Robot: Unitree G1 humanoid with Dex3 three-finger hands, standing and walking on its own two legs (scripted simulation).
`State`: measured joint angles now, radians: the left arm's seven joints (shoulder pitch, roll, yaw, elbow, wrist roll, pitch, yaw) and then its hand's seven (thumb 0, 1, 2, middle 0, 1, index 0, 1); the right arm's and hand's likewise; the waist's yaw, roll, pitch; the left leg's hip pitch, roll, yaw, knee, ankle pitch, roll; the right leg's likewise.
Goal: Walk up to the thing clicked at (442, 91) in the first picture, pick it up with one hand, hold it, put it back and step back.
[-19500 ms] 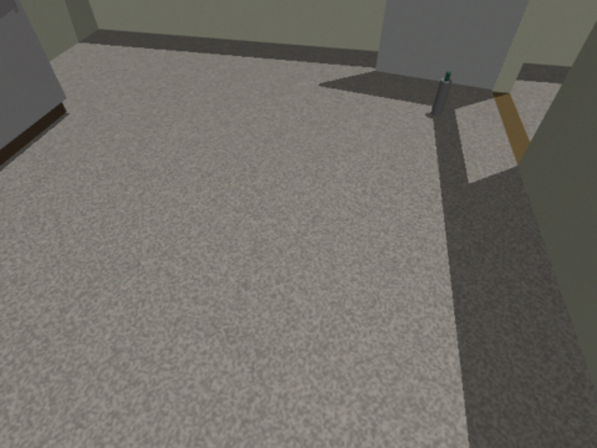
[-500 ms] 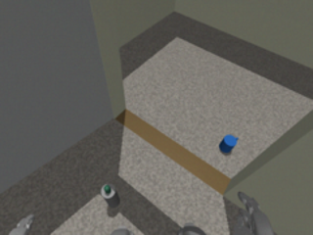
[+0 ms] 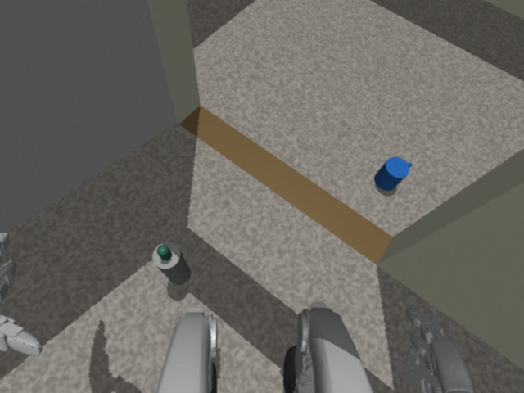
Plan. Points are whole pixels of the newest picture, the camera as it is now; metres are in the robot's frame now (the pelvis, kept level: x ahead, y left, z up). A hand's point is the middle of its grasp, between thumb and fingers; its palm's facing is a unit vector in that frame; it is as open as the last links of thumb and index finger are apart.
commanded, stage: go down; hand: left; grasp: from the side
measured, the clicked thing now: (172, 263) +0.41 +0.21 -0.44
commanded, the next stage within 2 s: approach in 1.52 s
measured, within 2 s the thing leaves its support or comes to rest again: neither
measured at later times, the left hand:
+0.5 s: hand (22, 274) +0.31 +0.38 -0.12, palm faces +0.13 -0.98 -0.16, open 17.7 cm
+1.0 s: hand (25, 268) +0.33 +0.39 -0.14, palm faces +0.12 -0.98 -0.13, open 17.7 cm
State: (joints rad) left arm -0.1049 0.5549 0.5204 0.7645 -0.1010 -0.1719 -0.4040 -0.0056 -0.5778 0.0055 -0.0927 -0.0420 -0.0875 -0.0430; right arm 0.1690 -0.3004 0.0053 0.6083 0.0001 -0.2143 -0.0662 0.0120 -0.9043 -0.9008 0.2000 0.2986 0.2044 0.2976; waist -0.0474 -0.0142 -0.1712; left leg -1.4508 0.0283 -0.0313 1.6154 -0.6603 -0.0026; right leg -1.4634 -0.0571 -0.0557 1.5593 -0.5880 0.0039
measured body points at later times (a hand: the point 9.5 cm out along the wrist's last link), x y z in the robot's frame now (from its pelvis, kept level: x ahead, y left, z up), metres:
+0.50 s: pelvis -0.03 +0.00 -0.08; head +0.16 +0.04 +0.33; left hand +0.30 +0.43 -0.10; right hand +0.13 -0.28 -0.18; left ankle +0.04 +0.12 -0.54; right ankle +0.06 -0.13 -0.54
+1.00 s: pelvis -0.04 +0.00 -0.13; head +0.16 +0.05 +0.27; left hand +0.32 +0.44 -0.13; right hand +0.12 -0.28 -0.23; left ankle +0.04 +0.12 -0.54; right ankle +0.06 -0.13 -0.54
